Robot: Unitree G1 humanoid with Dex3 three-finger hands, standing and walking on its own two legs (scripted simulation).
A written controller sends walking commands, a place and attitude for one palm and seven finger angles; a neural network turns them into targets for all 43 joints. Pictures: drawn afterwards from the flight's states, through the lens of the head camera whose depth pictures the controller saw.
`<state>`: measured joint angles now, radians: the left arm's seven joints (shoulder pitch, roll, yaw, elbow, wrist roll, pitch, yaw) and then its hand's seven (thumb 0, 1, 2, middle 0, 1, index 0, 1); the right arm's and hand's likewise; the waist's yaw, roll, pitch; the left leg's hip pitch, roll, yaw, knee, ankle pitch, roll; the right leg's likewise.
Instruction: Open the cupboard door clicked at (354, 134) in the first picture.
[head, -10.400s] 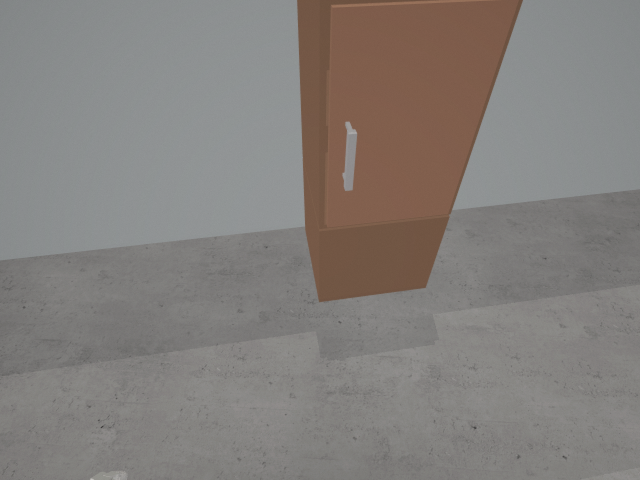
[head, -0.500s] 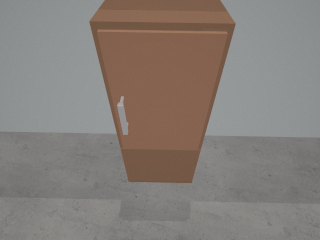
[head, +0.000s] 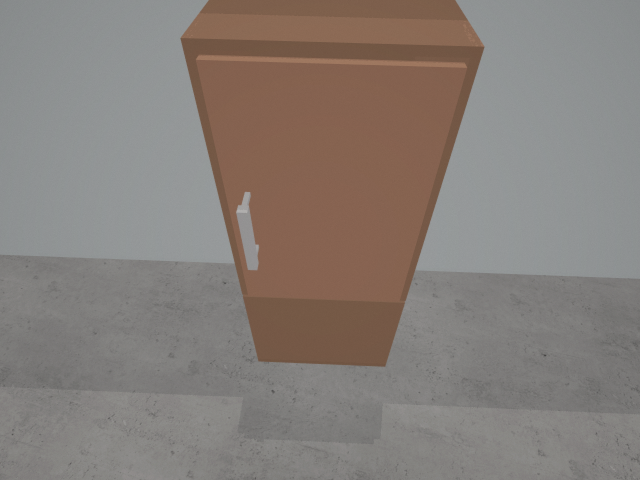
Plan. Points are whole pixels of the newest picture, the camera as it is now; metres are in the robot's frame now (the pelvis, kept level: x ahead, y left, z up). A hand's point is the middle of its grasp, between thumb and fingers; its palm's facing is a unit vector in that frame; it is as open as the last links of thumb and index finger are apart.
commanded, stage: raise the hand with hooked fingers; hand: left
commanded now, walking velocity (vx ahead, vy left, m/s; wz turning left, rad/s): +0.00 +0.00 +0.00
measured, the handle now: (250, 232) +0.57 +0.18 -0.08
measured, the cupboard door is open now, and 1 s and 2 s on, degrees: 0 0 0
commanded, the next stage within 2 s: none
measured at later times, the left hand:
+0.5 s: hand (168, 463) +0.16 +0.21 -0.08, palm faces +0.12 -0.99 -0.04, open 9.4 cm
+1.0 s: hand (154, 417) +0.21 +0.25 -0.08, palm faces +0.03 -1.00 -0.05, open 12.4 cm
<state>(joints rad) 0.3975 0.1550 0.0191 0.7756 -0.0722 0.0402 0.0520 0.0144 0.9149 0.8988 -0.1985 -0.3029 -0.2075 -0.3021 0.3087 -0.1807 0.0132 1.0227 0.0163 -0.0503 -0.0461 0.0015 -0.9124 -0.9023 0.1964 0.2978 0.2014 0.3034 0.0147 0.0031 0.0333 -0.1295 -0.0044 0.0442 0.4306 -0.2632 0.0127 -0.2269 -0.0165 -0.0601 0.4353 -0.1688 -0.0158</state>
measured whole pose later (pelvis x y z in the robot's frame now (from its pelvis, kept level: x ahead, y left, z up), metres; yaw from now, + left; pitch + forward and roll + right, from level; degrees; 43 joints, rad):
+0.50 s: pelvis -0.01 -0.01 -0.12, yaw +3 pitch +17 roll -2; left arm 0.48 0.21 0.23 0.03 -0.30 -0.54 -0.36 0.02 0.45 0.71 -0.23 -0.59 -0.24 -0.59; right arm 0.12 -0.25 -0.04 0.50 0.01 -0.25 -0.03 0.01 -0.91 -0.90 0.19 0.30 0.20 0.30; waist 0.06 -0.02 -0.14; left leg -0.98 0.02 -0.05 1.33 -0.65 -0.01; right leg -1.03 -0.03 -0.13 1.26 -0.53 -0.05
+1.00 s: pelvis -0.02 +0.01 -0.11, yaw +2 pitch +19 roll -3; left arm 0.28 0.30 0.31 0.16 -0.35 -0.45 -0.42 0.00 -0.13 0.46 -0.27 -0.97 -0.28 -0.97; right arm 0.24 -0.28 -0.02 0.55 0.03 -0.22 -0.05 0.01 -0.91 -0.90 0.20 0.30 0.20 0.30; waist -0.01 0.00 -0.16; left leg -1.02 0.00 -0.02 1.29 -0.61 0.03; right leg -1.07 -0.04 -0.10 1.21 -0.48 -0.01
